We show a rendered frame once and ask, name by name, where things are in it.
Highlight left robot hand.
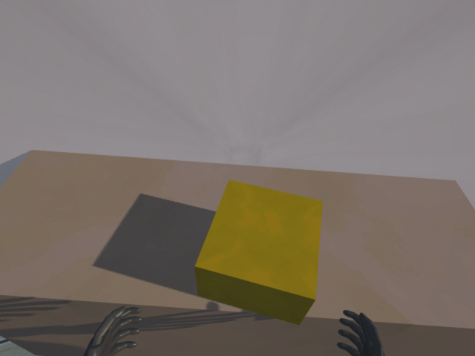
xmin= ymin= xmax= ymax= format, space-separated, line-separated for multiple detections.
xmin=83 ymin=306 xmax=143 ymax=356

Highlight pedestal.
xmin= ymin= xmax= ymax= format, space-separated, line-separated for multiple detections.
xmin=0 ymin=150 xmax=475 ymax=356

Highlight carton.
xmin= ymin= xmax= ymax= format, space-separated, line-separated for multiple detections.
xmin=195 ymin=180 xmax=323 ymax=325

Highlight right robot hand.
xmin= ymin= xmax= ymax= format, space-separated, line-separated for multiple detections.
xmin=337 ymin=310 xmax=385 ymax=356

